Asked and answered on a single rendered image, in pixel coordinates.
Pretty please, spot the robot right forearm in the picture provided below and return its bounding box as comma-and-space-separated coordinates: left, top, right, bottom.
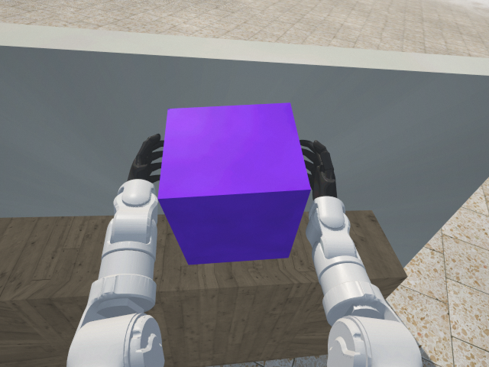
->
306, 196, 423, 365

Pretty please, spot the left robot upper arm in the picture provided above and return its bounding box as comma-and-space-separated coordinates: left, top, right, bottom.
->
68, 313, 164, 367

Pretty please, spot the robot right hand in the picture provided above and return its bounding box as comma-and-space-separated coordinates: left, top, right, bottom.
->
300, 140, 337, 200

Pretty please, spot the carton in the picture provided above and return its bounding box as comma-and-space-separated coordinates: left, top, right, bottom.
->
157, 102, 311, 265

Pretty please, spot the robot left forearm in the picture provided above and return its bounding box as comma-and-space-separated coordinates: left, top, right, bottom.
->
66, 179, 158, 367

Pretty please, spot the pedestal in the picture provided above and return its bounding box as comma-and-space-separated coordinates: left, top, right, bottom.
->
0, 210, 408, 367

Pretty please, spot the robot left hand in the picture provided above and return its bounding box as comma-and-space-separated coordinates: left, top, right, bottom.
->
128, 134, 164, 183

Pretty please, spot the right robot upper arm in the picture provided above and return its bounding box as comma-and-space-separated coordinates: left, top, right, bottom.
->
327, 315, 423, 367

